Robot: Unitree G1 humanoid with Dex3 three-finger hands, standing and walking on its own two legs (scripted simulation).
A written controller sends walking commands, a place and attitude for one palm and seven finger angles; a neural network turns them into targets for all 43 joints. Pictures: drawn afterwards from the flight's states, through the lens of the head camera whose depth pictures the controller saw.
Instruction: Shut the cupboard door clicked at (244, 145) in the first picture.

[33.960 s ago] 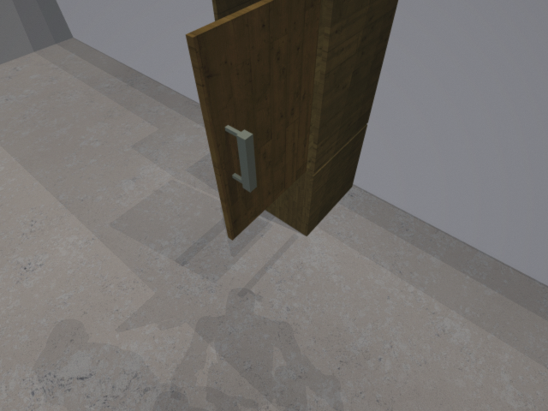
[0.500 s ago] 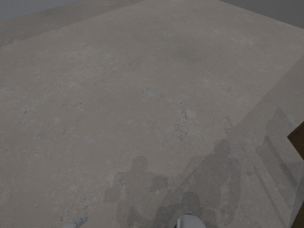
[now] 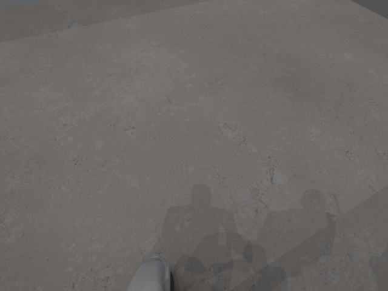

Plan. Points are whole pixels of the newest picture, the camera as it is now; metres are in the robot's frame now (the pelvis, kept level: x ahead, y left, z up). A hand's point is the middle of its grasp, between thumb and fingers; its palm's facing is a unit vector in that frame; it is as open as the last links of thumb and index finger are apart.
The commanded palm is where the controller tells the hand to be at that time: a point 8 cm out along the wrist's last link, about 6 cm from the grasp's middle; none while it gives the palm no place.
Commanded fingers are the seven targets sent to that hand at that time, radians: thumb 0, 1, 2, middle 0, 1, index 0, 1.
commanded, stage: turn to face it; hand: left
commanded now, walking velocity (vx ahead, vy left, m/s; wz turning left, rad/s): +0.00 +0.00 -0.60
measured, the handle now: out of the picture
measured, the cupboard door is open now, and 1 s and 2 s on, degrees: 55 55 55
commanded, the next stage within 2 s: none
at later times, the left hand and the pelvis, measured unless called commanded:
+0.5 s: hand (105, 268) +0.18 +0.22 -0.16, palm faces -0.11 -0.97 -0.22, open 7.4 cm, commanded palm none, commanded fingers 0.00 0.90 0.90 -0.20 -0.30 -0.20 -0.30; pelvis +0.09 +0.03 +0.00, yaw -12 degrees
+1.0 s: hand (133, 224) +0.29 +0.18 -0.18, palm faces -0.43 -0.88 -0.20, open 7.4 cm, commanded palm none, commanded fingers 0.00 0.90 0.90 -0.20 -0.30 -0.20 -0.30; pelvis +0.12 +0.04 -0.01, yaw -29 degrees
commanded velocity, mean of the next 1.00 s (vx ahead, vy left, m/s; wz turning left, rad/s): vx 0.00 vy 0.00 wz -0.60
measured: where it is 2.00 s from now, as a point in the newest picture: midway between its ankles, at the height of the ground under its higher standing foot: outside the picture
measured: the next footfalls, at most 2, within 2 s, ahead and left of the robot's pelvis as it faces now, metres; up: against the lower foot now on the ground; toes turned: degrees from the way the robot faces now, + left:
left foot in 0.08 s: +0.18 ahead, +0.11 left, +0.00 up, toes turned +7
right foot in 0.58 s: +0.10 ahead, -0.11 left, +0.00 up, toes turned -21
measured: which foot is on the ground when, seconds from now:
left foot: up 0.00-0.06, down 0.08-0.60, up 0.62-0.94, down 0.96-1.00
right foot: down 0.00-0.08, up 0.10-0.56, down 0.58-0.96, up 0.98-1.00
